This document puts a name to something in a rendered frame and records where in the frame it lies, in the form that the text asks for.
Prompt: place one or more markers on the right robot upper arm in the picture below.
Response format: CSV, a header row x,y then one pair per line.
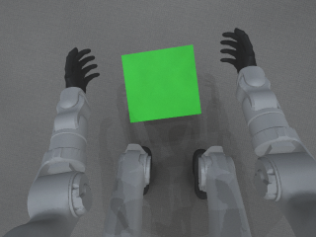
x,y
289,181

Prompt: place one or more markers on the robot right shin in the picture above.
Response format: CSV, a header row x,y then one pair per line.
x,y
216,149

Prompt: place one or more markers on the carton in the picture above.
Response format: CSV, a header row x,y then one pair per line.
x,y
161,84

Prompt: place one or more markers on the robot left hand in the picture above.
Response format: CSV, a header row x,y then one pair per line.
x,y
74,74

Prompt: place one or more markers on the robot right hand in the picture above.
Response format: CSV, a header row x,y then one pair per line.
x,y
244,53

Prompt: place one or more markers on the robot right forearm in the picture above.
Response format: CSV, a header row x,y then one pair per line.
x,y
268,126

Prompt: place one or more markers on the robot left foot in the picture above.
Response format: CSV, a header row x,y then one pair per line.
x,y
147,150

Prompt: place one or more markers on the left robot upper arm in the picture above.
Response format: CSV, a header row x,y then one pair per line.
x,y
56,203

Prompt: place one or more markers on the robot left forearm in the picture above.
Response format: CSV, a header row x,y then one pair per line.
x,y
67,148

